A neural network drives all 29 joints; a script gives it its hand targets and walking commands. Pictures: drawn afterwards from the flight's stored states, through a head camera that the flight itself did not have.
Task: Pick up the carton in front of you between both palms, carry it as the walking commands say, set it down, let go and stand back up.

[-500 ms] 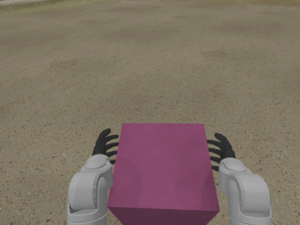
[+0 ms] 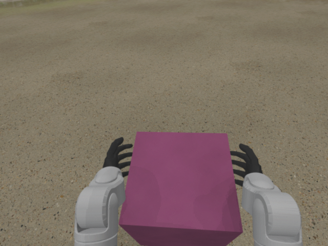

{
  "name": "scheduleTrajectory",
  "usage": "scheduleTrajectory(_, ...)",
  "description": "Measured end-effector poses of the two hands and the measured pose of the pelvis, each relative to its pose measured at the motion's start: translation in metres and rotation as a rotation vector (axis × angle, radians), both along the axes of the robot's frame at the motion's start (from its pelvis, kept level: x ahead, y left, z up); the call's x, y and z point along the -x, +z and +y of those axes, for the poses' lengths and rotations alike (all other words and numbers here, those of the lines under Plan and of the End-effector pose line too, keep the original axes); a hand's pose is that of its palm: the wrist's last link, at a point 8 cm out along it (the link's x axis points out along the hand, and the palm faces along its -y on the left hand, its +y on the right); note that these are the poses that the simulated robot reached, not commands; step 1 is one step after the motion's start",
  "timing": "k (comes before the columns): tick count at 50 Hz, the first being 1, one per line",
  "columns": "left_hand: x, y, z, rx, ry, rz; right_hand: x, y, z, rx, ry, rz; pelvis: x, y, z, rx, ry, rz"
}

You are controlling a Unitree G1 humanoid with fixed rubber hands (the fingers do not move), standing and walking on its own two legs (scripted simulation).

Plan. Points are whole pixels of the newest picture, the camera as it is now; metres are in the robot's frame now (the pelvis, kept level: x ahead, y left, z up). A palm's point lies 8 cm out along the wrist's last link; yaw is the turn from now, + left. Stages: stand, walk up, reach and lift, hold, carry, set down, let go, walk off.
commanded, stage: carry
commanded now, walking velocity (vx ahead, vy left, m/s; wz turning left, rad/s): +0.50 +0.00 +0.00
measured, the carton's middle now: (180, 194) +0.27 +0.00 +0.01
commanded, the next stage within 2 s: none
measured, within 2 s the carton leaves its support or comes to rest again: neither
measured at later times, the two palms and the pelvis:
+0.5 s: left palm (136, 88) +0.59 +0.14 +0.12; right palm (221, 92) +0.58 -0.14 +0.11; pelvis +0.33 +0.00 -0.01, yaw -1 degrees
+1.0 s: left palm (145, 51) +0.92 +0.15 +0.11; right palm (207, 52) +0.91 -0.14 +0.10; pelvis +0.66 +0.01 -0.01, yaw -1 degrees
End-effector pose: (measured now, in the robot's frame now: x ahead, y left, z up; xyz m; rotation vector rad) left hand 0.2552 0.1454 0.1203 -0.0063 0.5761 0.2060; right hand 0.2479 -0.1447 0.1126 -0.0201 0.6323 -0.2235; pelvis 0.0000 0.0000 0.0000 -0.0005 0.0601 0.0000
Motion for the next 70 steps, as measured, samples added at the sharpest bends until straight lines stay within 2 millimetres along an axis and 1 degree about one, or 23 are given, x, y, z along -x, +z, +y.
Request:
scheduleTrajectory(3,-0.05,-0.016,0.013,0.023,-0.006,0.0,-0.046,-0.011,0.014,0.025,-0.011,0.009,-0.046,-0.015,0.015,-0.011,-0.021,-0.011)
scheduleTrajectory(5,-0.077,-0.024,0.017,0.026,-0.011,0.041,-0.07,-0.019,0.019,0.043,-0.023,0.066,-0.067,-0.013,0.022,-0.012,-0.032,-0.007)
scheduleTrajectory(7,-0.101,-0.027,0.017,0.019,-0.031,0.088,-0.09,-0.024,0.024,0.031,-0.022,0.118,-0.087,-0.006,0.027,0.0,-0.04,-0.002)
scheduleTrajectory(10,-0.137,-0.026,0.018,0.011,-0.052,0.124,-0.118,-0.023,0.025,0.033,-0.041,0.156,-0.117,0.005,0.032,0.013,-0.041,0.006)
scheduleTrajectory(14,-0.186,-0.016,0.018,0.009,-0.059,0.098,-0.167,-0.011,0.024,0.027,-0.048,0.129,-0.163,0.014,0.033,0.024,-0.034,0.015)
scheduleTrajectory(18,-0.236,-0.002,0.017,0.01,-0.039,0.041,-0.222,0.001,0.022,0.021,-0.031,0.072,-0.216,0.016,0.027,0.023,-0.026,0.018)
scheduleTrajectory(21,-0.275,0.003,0.012,0.006,-0.019,0.01,-0.267,0.005,0.017,0.019,-0.013,0.04,-0.26,0.011,0.018,0.016,-0.023,0.016)
scheduleTrajectory(24,-0.319,0.0,0.001,-0.006,-0.005,0.0,-0.315,-0.002,0.007,0.011,0.0,0.029,-0.309,0.0,0.006,0.006,-0.015,0.008)
scheduleTrajectory(27,-0.366,-0.012,-0.012,-0.028,0.006,0.005,-0.366,-0.019,-0.006,-0.004,0.008,0.03,-0.358,-0.016,-0.009,0.013,0.005,-0.009)
scheduleTrajectory(28,-0.379,-0.016,-0.016,-0.038,0.007,0.029,-0.381,-0.025,-0.01,-0.011,0.007,0.047,-0.37,-0.017,-0.013,0.02,0.01,-0.007)
scheduleTrajectory(30,-0.402,-0.024,-0.023,-0.032,-0.003,0.089,-0.407,-0.032,-0.014,-0.013,0.016,0.099,-0.392,-0.011,-0.019,0.01,0.023,-0.001)
scheduleTrajectory(32,-0.422,-0.027,-0.024,-0.033,0.009,0.136,-0.429,-0.035,-0.015,-0.012,0.029,0.144,-0.412,-0.002,-0.024,-0.004,0.032,0.006)
scheduleTrajectory(37,-0.475,-0.017,-0.023,-0.036,0.031,0.138,-0.489,-0.026,-0.014,-0.013,0.053,0.142,-0.466,0.013,-0.028,-0.027,0.025,0.016)
scheduleTrajectory(43,-0.556,0.003,-0.02,-0.028,0.004,0.051,-0.564,-0.006,-0.012,-0.013,0.024,0.052,-0.546,0.015,-0.018,-0.025,0.012,0.015)
scheduleTrajectory(46,-0.6,0.004,-0.014,-0.02,-0.014,0.022,-0.604,-0.001,-0.006,-0.006,0.005,0.022,-0.592,0.009,-0.009,-0.015,0.007,0.009)
scheduleTrajectory(49,-0.647,-0.005,-0.003,-0.005,-0.026,0.012,-0.648,-0.005,0.004,0.01,-0.009,0.012,-0.642,-0.004,0.005,-0.005,-0.008,-0.003)
scheduleTrajectory(51,-0.681,-0.017,0.006,0.01,-0.034,0.01,-0.679,-0.013,0.013,0.025,-0.018,0.014,-0.674,-0.016,0.014,-0.01,-0.023,-0.017)
scheduleTrajectory(52,-0.696,-0.022,0.009,0.02,-0.035,0.024,-0.693,-0.017,0.016,0.035,-0.021,0.034,-0.687,-0.017,0.018,-0.019,-0.028,-0.017)
scheduleTrajectory(55,-0.734,-0.031,0.014,0.019,-0.049,0.102,-0.724,-0.027,0.022,0.036,-0.036,0.123,-0.719,-0.007,0.028,-0.003,-0.043,-0.011)
scheduleTrajectory(58,-0.769,-0.032,0.016,0.015,-0.069,0.149,-0.753,-0.028,0.024,0.032,-0.051,0.171,-0.75,0.005,0.034,0.015,-0.046,-0.001)
scheduleTrajectory(64,-0.841,-0.018,0.019,0.015,-0.065,0.101,-0.828,-0.012,0.025,0.026,-0.044,0.123,-0.821,0.017,0.034,0.033,-0.031,0.013)
scheduleTrajectory(67,-0.877,-0.008,0.018,0.016,-0.044,0.054,-0.87,-0.003,0.024,0.022,-0.026,0.076,-0.861,0.016,0.028,0.029,-0.024,0.013)
scheduleTrajectory(70,-0.916,-0.002,0.014,0.013,-0.023,0.017,-0.915,0.001,0.019,0.019,-0.007,0.039,-0.906,0.011,0.019,0.02,-0.019,0.011)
